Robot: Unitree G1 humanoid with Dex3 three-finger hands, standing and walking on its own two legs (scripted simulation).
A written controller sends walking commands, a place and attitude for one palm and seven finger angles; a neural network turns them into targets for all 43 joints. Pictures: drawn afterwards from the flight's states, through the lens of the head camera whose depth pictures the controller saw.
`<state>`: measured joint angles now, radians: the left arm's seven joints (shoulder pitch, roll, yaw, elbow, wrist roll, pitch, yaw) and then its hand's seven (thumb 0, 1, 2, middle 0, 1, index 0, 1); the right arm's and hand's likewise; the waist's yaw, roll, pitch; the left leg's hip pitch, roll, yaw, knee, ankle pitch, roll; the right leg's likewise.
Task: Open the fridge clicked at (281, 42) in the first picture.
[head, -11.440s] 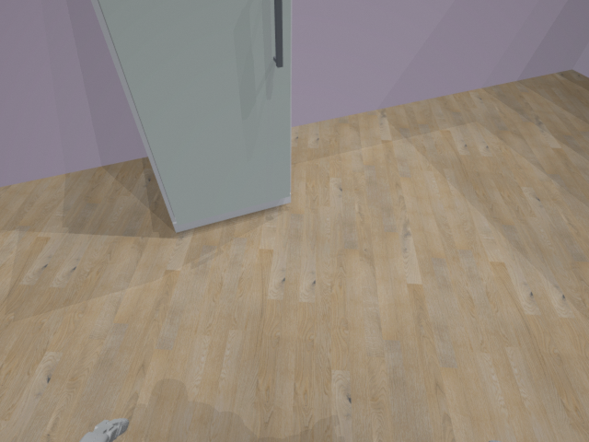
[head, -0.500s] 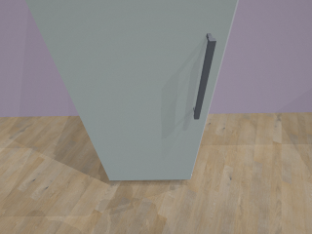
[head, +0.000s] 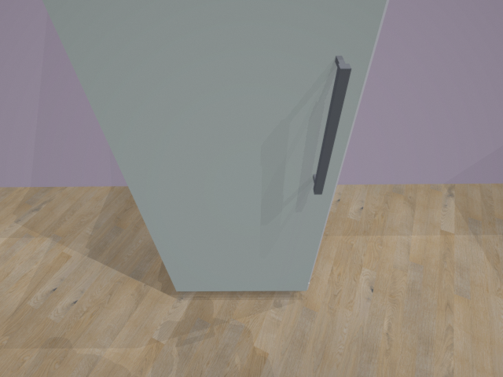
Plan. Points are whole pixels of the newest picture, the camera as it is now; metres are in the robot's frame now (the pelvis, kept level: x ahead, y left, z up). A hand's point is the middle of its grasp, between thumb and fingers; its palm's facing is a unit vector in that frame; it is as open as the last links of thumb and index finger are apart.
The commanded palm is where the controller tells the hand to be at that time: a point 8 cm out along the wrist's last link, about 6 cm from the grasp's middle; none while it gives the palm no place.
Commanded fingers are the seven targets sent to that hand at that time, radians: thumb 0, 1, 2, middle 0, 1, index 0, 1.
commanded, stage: look again from close up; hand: right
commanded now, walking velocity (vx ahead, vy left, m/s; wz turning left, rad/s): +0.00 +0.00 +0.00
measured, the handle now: (327, 134) +0.54 -0.12 +0.10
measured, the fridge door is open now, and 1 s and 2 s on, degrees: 0 0 0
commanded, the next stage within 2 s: raise the hand to about handle height in 1.34 s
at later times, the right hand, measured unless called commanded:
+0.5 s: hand out of the picture -0.01 -0.16 -0.18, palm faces +0.02 +0.99 -0.17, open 7.4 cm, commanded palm none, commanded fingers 0.00 -0.90 -0.90 0.20 0.30 0.20 0.30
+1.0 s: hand out of the picture +0.02 -0.16 -0.18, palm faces +0.01 +0.98 -0.18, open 7.4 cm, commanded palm none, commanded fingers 0.00 -0.90 -0.90 0.20 0.30 0.20 0.30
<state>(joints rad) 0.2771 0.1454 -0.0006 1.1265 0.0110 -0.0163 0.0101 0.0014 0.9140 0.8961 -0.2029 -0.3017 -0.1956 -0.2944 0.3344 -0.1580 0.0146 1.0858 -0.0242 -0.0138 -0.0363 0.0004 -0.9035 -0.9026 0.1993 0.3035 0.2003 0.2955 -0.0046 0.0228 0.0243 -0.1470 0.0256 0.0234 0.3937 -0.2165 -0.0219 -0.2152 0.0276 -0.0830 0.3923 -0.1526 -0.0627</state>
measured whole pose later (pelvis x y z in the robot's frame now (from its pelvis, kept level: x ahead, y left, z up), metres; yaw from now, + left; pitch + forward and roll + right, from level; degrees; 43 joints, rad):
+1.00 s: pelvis +0.02 +0.01 +0.00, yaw +0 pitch -1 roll +0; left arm 0.25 0.16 0.00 1.14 0.01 -0.03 0.02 0.00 0.91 0.90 -0.20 -0.30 -0.20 -0.29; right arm 0.30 -0.17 0.01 1.09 -0.02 -0.02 -0.03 0.00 -0.90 -0.90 0.20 0.30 0.20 0.30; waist -0.01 0.02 0.03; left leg -0.12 0.01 0.03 0.38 -0.24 -0.01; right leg -0.20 0.01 -0.08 0.40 -0.18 -0.04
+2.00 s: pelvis -0.02 +0.04 -0.07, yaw -4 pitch +5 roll +3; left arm 0.20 0.28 -0.01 0.54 -0.02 -0.26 0.04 0.01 0.91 0.90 -0.20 -0.30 -0.20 -0.29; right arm 0.45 -0.26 -0.22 -0.01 0.32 -0.47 0.32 0.01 -0.44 -0.71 0.23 0.60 0.23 0.59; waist -0.07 -0.01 -0.07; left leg -0.61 -0.01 0.14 1.01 -0.50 0.05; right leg -0.74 -0.03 0.04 1.06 -0.41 -0.01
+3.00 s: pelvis +0.00 +0.01 -0.02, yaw -3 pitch -2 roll +2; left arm 0.23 0.24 -0.10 0.61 -0.05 -0.26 0.10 0.01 0.90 0.90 -0.21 -0.30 -0.20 -0.30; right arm -0.03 -0.46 -0.43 0.16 0.35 -0.03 0.49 -0.01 0.50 -0.31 0.30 1.20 0.30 1.19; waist -0.05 -0.04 -0.01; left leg -0.23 0.00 0.08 0.57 -0.31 0.00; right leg -0.35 0.00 -0.02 0.64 -0.26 -0.04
